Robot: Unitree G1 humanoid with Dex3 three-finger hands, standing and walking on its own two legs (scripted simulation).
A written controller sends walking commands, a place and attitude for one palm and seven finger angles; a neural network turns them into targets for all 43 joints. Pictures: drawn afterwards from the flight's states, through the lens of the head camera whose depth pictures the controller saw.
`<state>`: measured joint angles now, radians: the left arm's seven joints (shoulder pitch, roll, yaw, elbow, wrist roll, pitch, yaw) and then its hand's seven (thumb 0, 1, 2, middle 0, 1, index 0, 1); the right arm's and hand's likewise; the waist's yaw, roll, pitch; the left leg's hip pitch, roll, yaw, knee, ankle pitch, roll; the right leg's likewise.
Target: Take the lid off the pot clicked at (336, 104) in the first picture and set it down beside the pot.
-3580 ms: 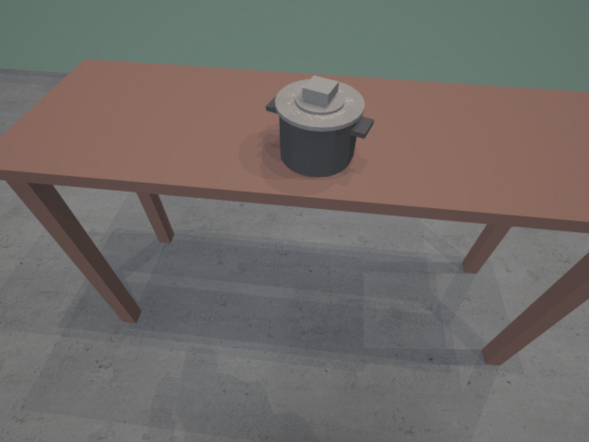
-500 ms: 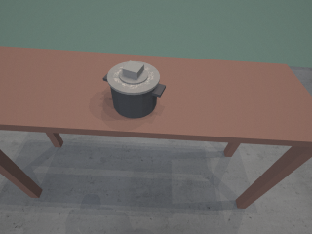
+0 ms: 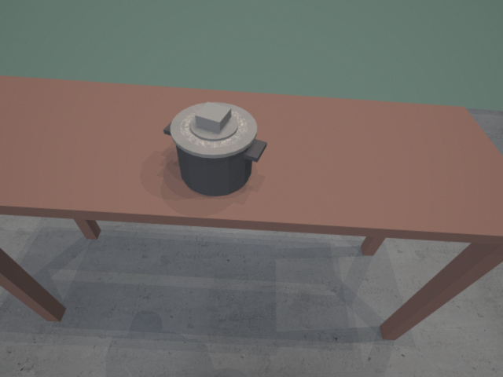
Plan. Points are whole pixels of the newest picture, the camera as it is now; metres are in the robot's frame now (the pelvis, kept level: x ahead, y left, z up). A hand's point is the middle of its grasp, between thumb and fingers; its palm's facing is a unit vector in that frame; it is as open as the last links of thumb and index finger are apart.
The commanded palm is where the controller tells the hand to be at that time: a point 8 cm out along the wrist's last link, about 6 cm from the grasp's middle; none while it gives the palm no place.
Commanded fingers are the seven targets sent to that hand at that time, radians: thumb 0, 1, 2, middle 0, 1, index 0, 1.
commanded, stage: look again from close up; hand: left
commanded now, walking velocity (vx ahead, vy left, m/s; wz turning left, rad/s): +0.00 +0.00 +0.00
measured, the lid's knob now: (213, 116) +0.53 +0.12 +0.14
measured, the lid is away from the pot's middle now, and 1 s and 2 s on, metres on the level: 0.00 0.00 0.00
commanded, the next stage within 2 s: lift the closed hand beside the body in 0.16 s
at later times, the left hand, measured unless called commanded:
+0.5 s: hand (132, 369) +0.15 +0.19 -0.06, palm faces +0.13 -0.94 -0.30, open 6.2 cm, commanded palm +0.09 +0.24 -0.02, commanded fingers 0.00 0.90 0.90 -0.77 -0.92 -0.77 -0.92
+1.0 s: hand (89, 359) +0.14 +0.22 +0.03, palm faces +0.30 -0.88 -0.36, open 3.1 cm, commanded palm +0.08 +0.26 +0.07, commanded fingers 0.00 0.90 0.90 -1.30 -1.50 -1.30 -1.50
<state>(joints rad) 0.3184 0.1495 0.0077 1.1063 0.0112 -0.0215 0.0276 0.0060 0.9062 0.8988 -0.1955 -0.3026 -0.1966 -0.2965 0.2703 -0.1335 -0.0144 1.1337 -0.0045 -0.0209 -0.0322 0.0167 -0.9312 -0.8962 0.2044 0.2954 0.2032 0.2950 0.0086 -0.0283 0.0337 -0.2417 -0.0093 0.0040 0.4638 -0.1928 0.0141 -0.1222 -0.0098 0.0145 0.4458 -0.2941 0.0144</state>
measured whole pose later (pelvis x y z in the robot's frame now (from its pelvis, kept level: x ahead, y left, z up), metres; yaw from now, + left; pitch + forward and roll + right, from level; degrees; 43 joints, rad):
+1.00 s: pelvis +0.01 -0.01 +0.00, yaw +1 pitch -3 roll +0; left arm 0.66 0.26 0.14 -0.20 -0.03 -0.03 0.07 0.02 0.90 0.90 -1.25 -1.45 -1.25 -1.44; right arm 0.20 -0.18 0.03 0.60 0.00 -0.12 -0.08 0.02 -0.91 -0.90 0.21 0.30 0.21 0.30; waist 0.07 0.05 0.01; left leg -0.21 0.00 -0.03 0.47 -0.21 0.00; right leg -0.07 0.00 -0.02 0.43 -0.31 0.00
